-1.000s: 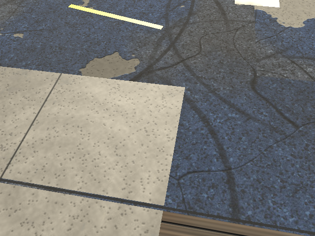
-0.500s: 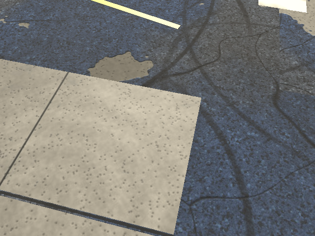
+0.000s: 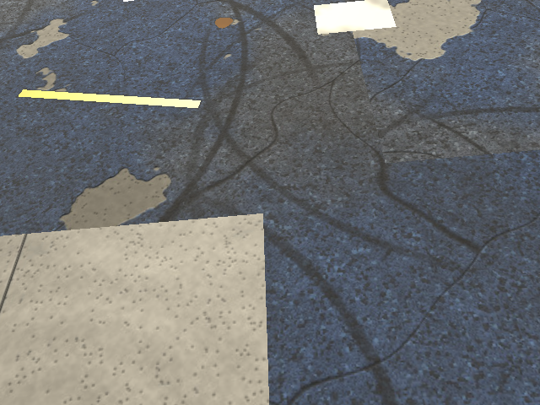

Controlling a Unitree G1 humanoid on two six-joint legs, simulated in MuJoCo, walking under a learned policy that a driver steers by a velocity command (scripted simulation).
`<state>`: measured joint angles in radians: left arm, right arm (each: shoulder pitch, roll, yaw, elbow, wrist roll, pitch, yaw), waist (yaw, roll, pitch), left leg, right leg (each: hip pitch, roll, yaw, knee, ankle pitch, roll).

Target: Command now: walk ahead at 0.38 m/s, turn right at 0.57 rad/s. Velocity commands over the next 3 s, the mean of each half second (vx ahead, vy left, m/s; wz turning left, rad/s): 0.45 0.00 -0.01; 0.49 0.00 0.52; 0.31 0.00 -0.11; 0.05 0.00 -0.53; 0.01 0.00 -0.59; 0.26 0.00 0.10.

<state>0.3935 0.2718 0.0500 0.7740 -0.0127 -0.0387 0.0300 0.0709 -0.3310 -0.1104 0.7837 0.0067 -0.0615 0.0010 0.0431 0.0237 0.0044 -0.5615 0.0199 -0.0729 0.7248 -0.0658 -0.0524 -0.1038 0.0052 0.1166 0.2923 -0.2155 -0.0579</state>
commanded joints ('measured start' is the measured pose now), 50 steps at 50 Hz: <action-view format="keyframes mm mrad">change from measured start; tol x32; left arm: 1 11 206 59 -52 -8 -10 7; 28 -420 80 5 -226 4 -87 -49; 35 4 289 79 -138 29 -76 -34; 50 -164 180 64 -56 7 -72 -29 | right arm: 1 -173 -32 8 -100 8 -33 13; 35 452 50 64 -67 23 -1 -13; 50 28 -5 54 -180 15 24 39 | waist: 1 33 -177 49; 10 -37 -190 -15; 13 -115 272 -263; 33 32 65 -106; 35 7 -380 -392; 50 8 -66 53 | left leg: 1 -81 -18 11 -129 24 -25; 10 267 -41 106 -303 -44 105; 13 894 331 -693 -470 -331 383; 31 446 144 -296 -403 118 213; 37 -203 -1 -90 567 -405 76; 50 -60 89 44 25 79 54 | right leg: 1 35 -184 212 -118 -92 -140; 11 -8 -141 93 342 392 -65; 14 -679 -7 31 967 -281 35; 33 11 -33 -42 145 182 9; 35 539 -437 596 79 -95 -215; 50 13 -244 -185 -161 269 -111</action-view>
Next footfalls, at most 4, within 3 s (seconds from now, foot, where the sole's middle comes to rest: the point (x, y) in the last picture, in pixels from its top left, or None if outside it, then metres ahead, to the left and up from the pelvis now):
0.22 left None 0.23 0.15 -0.79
0.68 right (344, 386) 0.54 -0.05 -0.79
1.16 left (210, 323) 0.72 0.30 -0.79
1.64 right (284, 277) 0.86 0.10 -0.79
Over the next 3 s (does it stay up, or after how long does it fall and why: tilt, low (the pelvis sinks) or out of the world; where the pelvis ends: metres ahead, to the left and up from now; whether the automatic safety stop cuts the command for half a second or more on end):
stays up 0.88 0.16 -0.02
